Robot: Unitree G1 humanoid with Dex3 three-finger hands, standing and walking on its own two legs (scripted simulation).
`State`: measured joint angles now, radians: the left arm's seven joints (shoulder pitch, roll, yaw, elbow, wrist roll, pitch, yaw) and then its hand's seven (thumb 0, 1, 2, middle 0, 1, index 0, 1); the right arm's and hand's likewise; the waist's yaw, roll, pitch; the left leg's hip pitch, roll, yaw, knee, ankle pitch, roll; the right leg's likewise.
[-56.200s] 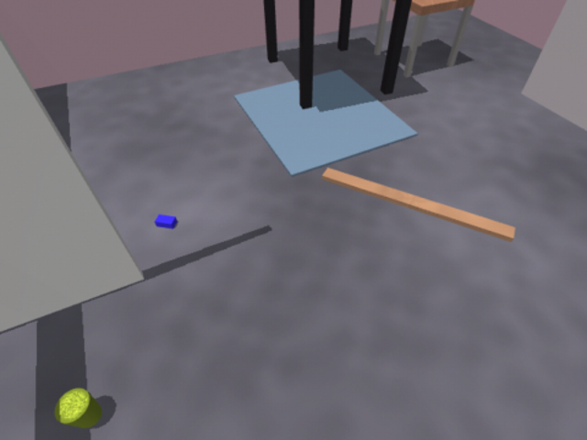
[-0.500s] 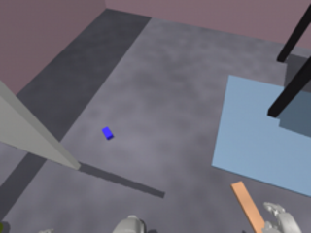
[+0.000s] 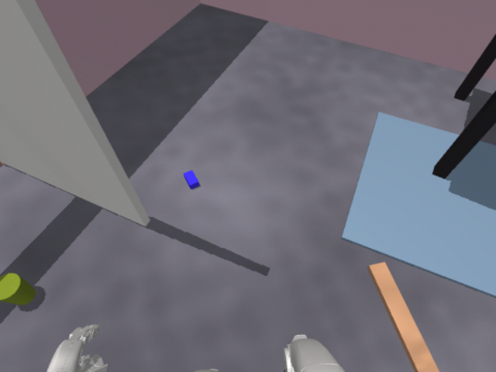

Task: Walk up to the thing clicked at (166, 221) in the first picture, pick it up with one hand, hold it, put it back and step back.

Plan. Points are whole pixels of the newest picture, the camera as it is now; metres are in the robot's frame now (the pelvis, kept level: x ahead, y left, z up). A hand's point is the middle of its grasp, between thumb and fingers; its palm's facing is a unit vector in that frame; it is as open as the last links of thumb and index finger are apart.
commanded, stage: step back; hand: left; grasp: from above
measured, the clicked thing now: (191, 179) +0.99 +0.29 -0.74
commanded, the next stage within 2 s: stand in 1.46 s
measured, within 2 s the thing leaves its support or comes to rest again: neither
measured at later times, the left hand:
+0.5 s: hand out of the picture -0.09 +0.27 -0.13, palm faces -0.03 -0.90 -0.43, open 7.4 cm
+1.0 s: hand out of the picture -0.13 +0.26 -0.14, palm faces +0.02 -0.94 -0.35, open 7.4 cm
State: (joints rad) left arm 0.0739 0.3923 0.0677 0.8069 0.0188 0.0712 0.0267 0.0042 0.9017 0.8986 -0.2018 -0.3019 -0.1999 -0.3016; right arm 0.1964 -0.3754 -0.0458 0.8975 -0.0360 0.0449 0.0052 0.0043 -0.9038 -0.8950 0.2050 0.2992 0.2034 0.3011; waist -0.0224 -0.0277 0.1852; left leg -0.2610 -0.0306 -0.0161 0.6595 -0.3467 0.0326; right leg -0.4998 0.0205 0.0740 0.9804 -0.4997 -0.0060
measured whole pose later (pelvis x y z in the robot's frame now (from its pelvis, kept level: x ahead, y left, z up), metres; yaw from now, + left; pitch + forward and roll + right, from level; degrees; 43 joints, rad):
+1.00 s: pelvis -0.19 +0.00 +0.01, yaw +0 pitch -3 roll +0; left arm 0.20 0.35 0.05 1.01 0.04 -0.02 -0.02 0.01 0.90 0.90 -0.20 -0.30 -0.20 -0.30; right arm 0.20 -0.38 -0.05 1.02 -0.02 -0.02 0.01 0.00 -0.90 -0.90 0.20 0.30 0.20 0.30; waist 0.03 0.02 0.05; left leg -0.26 -0.01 -0.03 0.58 -0.33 0.00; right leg -0.22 -0.02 -0.03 0.56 -0.29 0.00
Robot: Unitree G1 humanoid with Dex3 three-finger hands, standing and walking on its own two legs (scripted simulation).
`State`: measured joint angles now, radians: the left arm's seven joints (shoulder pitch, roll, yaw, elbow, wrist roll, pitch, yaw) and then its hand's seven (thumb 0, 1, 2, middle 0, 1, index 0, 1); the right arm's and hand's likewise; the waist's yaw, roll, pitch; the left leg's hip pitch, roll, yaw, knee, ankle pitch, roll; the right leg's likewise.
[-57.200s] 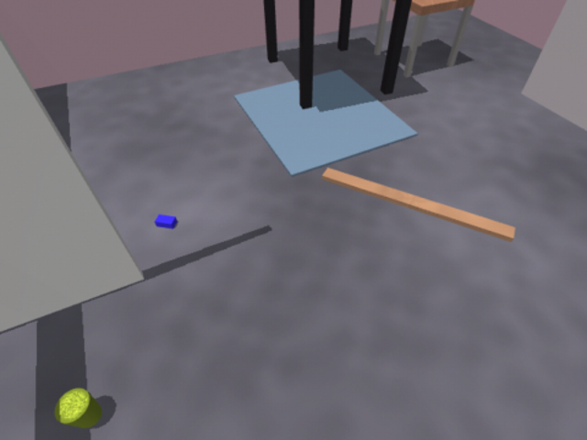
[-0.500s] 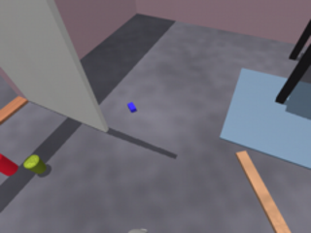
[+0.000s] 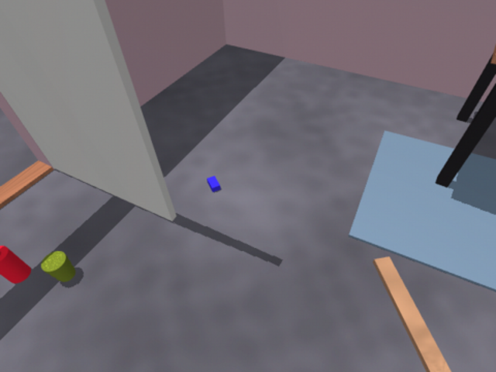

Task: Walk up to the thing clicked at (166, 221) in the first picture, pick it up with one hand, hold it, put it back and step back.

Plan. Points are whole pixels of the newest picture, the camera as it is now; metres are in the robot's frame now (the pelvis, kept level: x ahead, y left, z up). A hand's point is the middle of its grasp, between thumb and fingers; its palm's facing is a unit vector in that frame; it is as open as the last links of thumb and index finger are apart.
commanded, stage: step back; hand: left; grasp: from above
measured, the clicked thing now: (213, 183) +1.18 +0.29 -0.75
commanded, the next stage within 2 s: stand in 0.46 s
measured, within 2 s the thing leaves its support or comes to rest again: neither
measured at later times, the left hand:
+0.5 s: hand out of the picture +0.14 +0.27 -0.14, palm faces +0.01 -0.94 -0.35, open 7.4 cm
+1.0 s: hand out of the picture +0.09 +0.25 -0.14, palm faces -0.04 -0.94 -0.34, open 7.4 cm
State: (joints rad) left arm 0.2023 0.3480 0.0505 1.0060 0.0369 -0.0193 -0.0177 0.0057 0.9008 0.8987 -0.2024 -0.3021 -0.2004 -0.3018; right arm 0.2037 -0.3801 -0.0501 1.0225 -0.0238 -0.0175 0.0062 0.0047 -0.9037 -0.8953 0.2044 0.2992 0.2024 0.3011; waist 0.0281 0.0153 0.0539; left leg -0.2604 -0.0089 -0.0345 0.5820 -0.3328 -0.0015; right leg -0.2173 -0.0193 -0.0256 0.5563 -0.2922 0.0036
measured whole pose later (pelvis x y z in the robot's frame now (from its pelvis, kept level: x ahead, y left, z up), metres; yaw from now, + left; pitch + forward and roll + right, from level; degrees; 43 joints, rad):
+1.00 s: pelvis +0.01 +0.00 +0.02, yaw -1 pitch -3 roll +0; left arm 0.10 0.35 0.00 1.14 0.01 -0.02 -0.01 0.00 0.90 0.90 -0.20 -0.30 -0.20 -0.30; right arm 0.09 -0.34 -0.01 1.15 -0.01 -0.01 0.01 0.00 -0.90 -0.90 0.20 0.30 0.20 0.30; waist 0.00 0.00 0.06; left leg -0.11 0.00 -0.01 0.30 -0.14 -0.01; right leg -0.08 -0.02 -0.01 0.31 -0.17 0.01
